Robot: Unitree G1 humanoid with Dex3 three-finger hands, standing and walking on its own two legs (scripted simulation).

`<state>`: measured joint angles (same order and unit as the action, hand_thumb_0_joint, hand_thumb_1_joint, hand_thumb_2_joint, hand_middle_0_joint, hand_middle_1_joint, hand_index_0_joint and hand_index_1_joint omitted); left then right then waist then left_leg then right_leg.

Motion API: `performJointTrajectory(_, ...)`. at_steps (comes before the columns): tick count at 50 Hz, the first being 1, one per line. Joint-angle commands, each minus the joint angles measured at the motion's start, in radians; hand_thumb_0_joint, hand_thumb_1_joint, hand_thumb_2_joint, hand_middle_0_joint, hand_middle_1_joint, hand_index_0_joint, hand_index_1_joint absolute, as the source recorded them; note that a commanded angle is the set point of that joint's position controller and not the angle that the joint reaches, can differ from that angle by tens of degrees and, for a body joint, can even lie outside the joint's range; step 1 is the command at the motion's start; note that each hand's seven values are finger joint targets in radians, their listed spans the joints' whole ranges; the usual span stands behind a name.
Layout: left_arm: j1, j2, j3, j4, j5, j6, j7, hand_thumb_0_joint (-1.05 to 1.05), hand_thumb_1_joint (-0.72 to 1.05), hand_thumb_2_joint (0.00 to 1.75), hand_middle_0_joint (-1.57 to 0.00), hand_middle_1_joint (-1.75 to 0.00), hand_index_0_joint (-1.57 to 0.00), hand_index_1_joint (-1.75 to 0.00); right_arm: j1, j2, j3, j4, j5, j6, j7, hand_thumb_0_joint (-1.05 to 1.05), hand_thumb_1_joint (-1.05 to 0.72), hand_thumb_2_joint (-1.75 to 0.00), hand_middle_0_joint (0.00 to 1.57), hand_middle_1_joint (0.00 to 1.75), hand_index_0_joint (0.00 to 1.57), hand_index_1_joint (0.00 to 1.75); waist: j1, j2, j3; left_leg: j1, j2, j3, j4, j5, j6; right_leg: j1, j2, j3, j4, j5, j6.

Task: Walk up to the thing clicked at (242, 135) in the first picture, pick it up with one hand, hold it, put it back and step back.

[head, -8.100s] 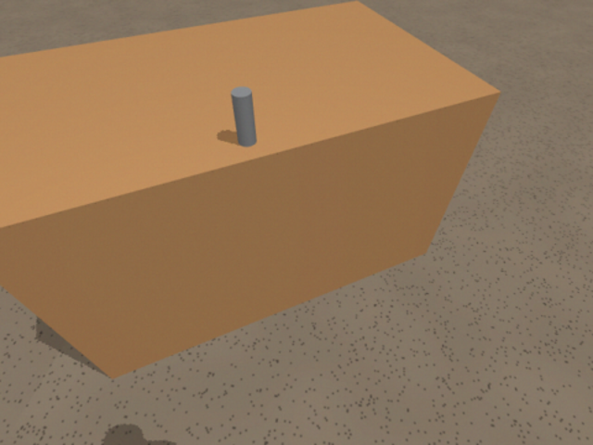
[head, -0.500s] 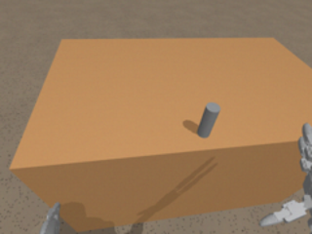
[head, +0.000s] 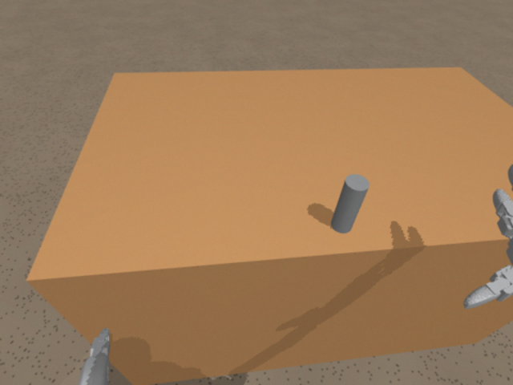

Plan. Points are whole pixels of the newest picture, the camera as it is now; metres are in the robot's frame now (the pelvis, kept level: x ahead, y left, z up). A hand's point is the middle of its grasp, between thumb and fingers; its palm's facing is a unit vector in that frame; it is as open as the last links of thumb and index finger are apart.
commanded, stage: go down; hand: right
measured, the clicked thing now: (348, 205) +0.43 -0.18 +0.04
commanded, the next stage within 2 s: none
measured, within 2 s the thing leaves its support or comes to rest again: neither
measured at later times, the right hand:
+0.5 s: hand (496, 219) +0.30 -0.33 +0.14, palm faces +0.13 +0.99 -0.03, open 17.6 cm
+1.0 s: hand (495, 197) +0.34 -0.35 +0.15, palm faces +0.11 +0.99 -0.01, open 17.5 cm
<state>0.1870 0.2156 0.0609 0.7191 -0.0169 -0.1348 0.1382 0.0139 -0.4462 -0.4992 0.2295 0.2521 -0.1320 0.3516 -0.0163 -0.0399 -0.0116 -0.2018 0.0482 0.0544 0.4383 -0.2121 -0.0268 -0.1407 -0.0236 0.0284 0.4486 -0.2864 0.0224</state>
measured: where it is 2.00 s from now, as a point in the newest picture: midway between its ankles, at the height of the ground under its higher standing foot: outside the picture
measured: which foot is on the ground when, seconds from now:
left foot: down 0.00-1.00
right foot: down 0.00-1.00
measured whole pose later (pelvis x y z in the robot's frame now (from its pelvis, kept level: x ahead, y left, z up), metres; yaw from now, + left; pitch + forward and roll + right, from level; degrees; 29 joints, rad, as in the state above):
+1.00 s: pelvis -0.01 +0.00 -0.01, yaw +1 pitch +5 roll +1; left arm 0.23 0.26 -0.06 0.69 -0.01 -0.23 0.21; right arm -0.45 -0.72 -0.60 0.84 0.27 -0.05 0.62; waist 0.02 -0.02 -0.06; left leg -0.38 0.03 0.05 0.51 -0.22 -0.02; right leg -0.34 -0.04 0.03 0.57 -0.33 0.02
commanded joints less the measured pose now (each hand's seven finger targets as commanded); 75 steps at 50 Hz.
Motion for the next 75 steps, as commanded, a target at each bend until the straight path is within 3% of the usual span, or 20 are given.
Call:
performJointTrajectory(1, -0.069, 0.141, 0.025, -0.085, -0.005, -0.066, 0.015, 0.0, -0.54, 0.04, -0.05, -0.05, -0.05, -0.05, -0.273, -0.326, -0.123, -0.107, 0.057, -0.015, 0.061, 0.0, 0.6, -0.06, 0.02, 0.06, 0.04, 0.06, -0.009, -0.044, -0.113, 0.045, -0.032, 0.029, -0.039, 0.17, 0.023, -0.048, 0.031, -0.015, -0.069, 0.214, -0.026)
performJointTrajectory(3, -0.1, 0.183, 0.046, -0.133, -0.002, -0.08, 0.02, 0.0, -0.55, 0.05, -0.05, -0.05, -0.05, -0.05, -0.318, -0.35, -0.131, -0.096, 0.063, -0.004, 0.08, 0.0, 0.61, -0.06, 0.02, 0.06, 0.03, 0.06, -0.002, -0.033, -0.164, 0.054, -0.038, 0.032, -0.031, 0.174, 0.027, -0.036, 0.023, -0.008, -0.066, 0.229, -0.024)
performJointTrajectory(8, -0.079, 0.144, -0.01, -0.143, -0.003, -0.09, 0.029, 0.0, -0.55, 0.05, -0.05, -0.06, -0.05, -0.06, -0.363, -0.386, -0.135, -0.07, 0.071, 0.01, 0.109, 0.0, 0.59, -0.06, 0.03, 0.05, 0.04, 0.05, -0.024, -0.061, -0.208, 0.077, -0.036, 0.023, -0.012, 0.252, 0.03, -0.023, 0.026, -0.012, -0.032, 0.333, -0.021)
performJointTrajectory(12, -0.062, 0.205, 0.029, -0.179, 0.001, -0.097, 0.042, 0.0, -0.55, 0.05, -0.05, -0.06, -0.05, -0.06, -0.404, -0.401, -0.141, -0.055, 0.076, 0.031, 0.118, 0.0, 0.56, -0.05, 0.03, 0.05, 0.04, 0.05, -0.008, -0.062, -0.22, 0.061, -0.049, 0.029, -0.004, 0.239, 0.035, -0.009, 0.011, -0.005, -0.027, 0.371, -0.015)
performJointTrajectory(19, -0.023, 0.183, 0.013, -0.146, -0.002, -0.103, 0.05, 0.0, -0.56, 0.05, -0.05, -0.06, -0.05, -0.06, -0.511, -0.461, -0.161, 0.008, 0.084, 0.067, 0.151, 0.0, 0.55, -0.06, 0.03, 0.05, 0.04, 0.05, 0.006, -0.091, -0.206, 0.032, -0.048, 0.018, -0.001, 0.238, 0.036, -0.033, 0.014, -0.009, -0.018, 0.343, -0.018)
performJointTrajectory(24, -0.054, 0.156, -0.035, -0.114, -0.003, -0.121, 0.055, 0.0, -0.56, 0.05, -0.06, -0.06, -0.06, -0.06, -0.607, -0.499, -0.15, 0.124, 0.085, 0.086, 0.203, 0.0, 0.55, -0.06, 0.03, 0.05, 0.04, 0.05, 0.021, -0.095, -0.183, -0.002, -0.042, 0.008, -0.011, 0.162, 0.035, -0.083, 0.019, -0.01, -0.022, 0.209, -0.03)
performJointTrajectory(30, -0.057, 0.224, -0.001, -0.19, 0.0, -0.139, 0.072, 0.0, -0.55, 0.04, -0.06, -0.06, -0.06, -0.06, -0.69, -0.558, -0.16, 0.231, 0.075, 0.075, 0.227, 0.0, 0.57, -0.06, 0.03, 0.05, 0.04, 0.05, 0.028, -0.048, -0.277, 0.009, -0.044, 0.007, 0.018, 0.222, 0.032, -0.061, 0.017, -0.003, 0.014, 0.285, -0.03)
performJointTrajectory(33, -0.017, 0.156, -0.064, -0.164, -0.002, -0.136, 0.066, 0.0, -0.55, 0.05, -0.05, -0.06, -0.06, -0.06, -0.7, -0.568, -0.153, 0.296, 0.069, 0.067, 0.24, 0.0, 0.58, -0.06, 0.04, 0.05, 0.04, 0.05, 0.018, -0.07, -0.239, -0.012, -0.044, 0.005, 0.018, 0.191, 0.034, -0.097, 0.017, -0.005, 0.013, 0.263, -0.028)
performJointTrajectory(35, -0.024, 0.188, -0.032, -0.153, 0.002, -0.141, 0.071, 0.0, -0.55, 0.04, -0.05, -0.06, -0.06, -0.05, -0.697, -0.589, -0.162, 0.333, 0.069, 0.059, 0.243, 0.0, 0.56, -0.05, 0.04, 0.05, 0.05, 0.05, 0.02, -0.045, -0.232, -0.02, -0.04, 0.001, 0.014, 0.152, 0.033, -0.122, 0.019, -0.005, 0.008, 0.194, -0.035)
performJointTrajectory(38, -0.047, 0.154, -0.086, -0.167, 0.005, -0.146, 0.067, 0.0, -0.55, 0.05, -0.05, -0.06, -0.06, -0.06, -0.739, -0.641, -0.172, 0.339, 0.057, 0.042, 0.25, 0.0, 0.56, -0.06, 0.04, 0.05, 0.05, 0.05, 0.006, -0.066, -0.264, 0.0, -0.037, -0.007, 0.019, 0.14, 0.034, -0.151, 0.026, -0.008, 0.014, 0.174, -0.035)
performJointTrajectory(43, -0.025, 0.199, -0.056, -0.182, 0.008, -0.15, 0.085, 0.0, -0.55, 0.05, -0.05, -0.06, -0.06, -0.06, -0.795, -0.685, -0.183, 0.361, 0.059, 0.028, 0.261, 0.0, 0.55, -0.05, 0.04, 0.05, 0.05, 0.05, 0.029, -0.087, -0.327, 0.002, -0.039, -0.009, 0.039, 0.219, 0.035, -0.12, 0.027, -0.009, 0.042, 0.264, -0.032)
performJointTrajectory(47, -0.031, 0.167, -0.081, -0.171, 0.007, -0.15, 0.085, 0.0, -0.56, 0.06, -0.05, -0.06, -0.05, -0.06, -0.796, -0.672, -0.17, 0.404, 0.053, 0.027, 0.267, 0.0, 0.54, -0.06, 0.04, 0.05, 0.05, 0.05, 0.032, -0.089, -0.331, -0.005, -0.035, -0.012, 0.048, 0.231, 0.035, -0.134, 0.028, -0.011, 0.056, 0.271, -0.034)
performJointTrajectory(49, -0.021, 0.205, -0.048, -0.168, 0.009, -0.15, 0.091, 0.0, -0.56, 0.06, -0.05, -0.06, -0.05, -0.06, -0.817, -0.681, -0.157, 0.406, 0.049, 0.026, 0.271, 0.0, 0.55, -0.06, 0.04, 0.05, 0.05, 0.05, 0.05, -0.102, -0.327, -0.038, -0.045, -0.004, 0.053, 0.217, 0.04, -0.118, 0.018, -0.003, 0.053, 0.289, -0.029)
performJointTrajectory(51, -0.03, 0.204, -0.058, -0.198, 0.007, -0.149, 0.091, 0.0, -0.55, 0.05, -0.06, -0.06, -0.05, -0.06, -0.821, -0.684, -0.16, 0.421, 0.051, 0.027, 0.274, 0.0, 0.55, -0.06, 0.04, 0.05, 0.05, 0.05, 0.045, -0.095, -0.331, -0.047, -0.052, 0.004, 0.056, 0.215, 0.042, -0.111, 0.011, 0.004, 0.06, 0.325, -0.024)
performJointTrajectory(60, 0.001, 0.185, -0.065, -0.181, 0.008, -0.156, 0.087, 0.0, -0.56, 0.06, -0.05, -0.06, -0.05, -0.06, -0.845, -0.723, -0.171, 0.457, 0.05, 0.022, 0.284, 0.0, 0.55, -0.06, 0.04, 0.05, 0.05, 0.05, 0.05, -0.108, -0.299, -0.058, -0.043, -0.007, 0.057, 0.184, 0.037, -0.165, 0.024, -0.008, 0.067, 0.225, -0.033)
performJointTrajectory(63, -0.024, 0.216, -0.046, -0.219, 0.009, -0.161, 0.09, 0.0, -0.56, 0.06, -0.06, -0.06, -0.05, -0.06, -0.858, -0.749, -0.183, 0.468, 0.045, 0.019, 0.281, 0.0, 0.56, -0.06, 0.04, 0.05, 0.05, 0.05, 0.047, -0.1, -0.35, -0.044, -0.045, -0.005, 0.07, 0.22, 0.04, -0.151, 0.02, -0.002, 0.083, 0.283, -0.028)
performJointTrajectory(65, -0.012, 0.181, -0.077, -0.204, 0.008, -0.159, 0.089, 0.0, -0.56, 0.06, -0.05, -0.06, -0.05, -0.06, -0.867, -0.75, -0.178, 0.471, 0.042, 0.018, 0.286, 0.0, 0.55, -0.06, 0.04, 0.05, 0.05, 0.05, 0.045, -0.093, -0.345, -0.041, -0.044, -0.007, 0.075, 0.232, 0.038, -0.163, 0.023, -0.004, 0.091, 0.287, -0.03)
performJointTrajectory(68, -0.02, 0.217, -0.046, -0.221, 0.009, -0.159, 0.096, 0.0, -0.56, 0.06, -0.05, -0.06, -0.05, -0.06, -0.869, -0.756, -0.176, 0.491, 0.039, 0.02, 0.291, 0.0, 0.54, -0.06, 0.05, 0.05, 0.05, 0.05, 0.053, -0.101, -0.37, -0.04, -0.043, -0.01, 0.082, 0.245, 0.04, -0.154, 0.023, -0.005, 0.101, 0.308, -0.029)
performJointTrajectory(71, -0.02, 0.17, -0.087, -0.194, 0.005, -0.149, 0.089, 0.0, -0.56, 0.06, -0.05, -0.06, -0.05, -0.06, -0.843, -0.751, -0.177, 0.521, 0.039, 0.028, 0.293, 0.0, 0.53, -0.06, 0.05, 0.05, 0.05, 0.05, 0.035, -0.131, -0.323, -0.066, -0.051, -0.003, 0.084, 0.217, 0.047, -0.177, 0.013, 0.003, 0.096, 0.337, -0.019)
performJointTrajectory(75, 0.012, 0.203, -0.063, -0.227, 0.01, -0.151, 0.09, 0.0, -0.56, 0.06, -0.05, -0.06, -0.05, -0.06, -0.892, -0.751, -0.164, 0.49, 0.038, 0.025, 0.294, 0.0, 0.52, -0.07, 0.05, 0.05, 0.05, 0.05, 0.066, -0.129, -0.367, -0.09, -0.057, 0.0, 0.088, 0.219, 0.046, -0.127, 0.005, 0.005, 0.112, 0.375, -0.014)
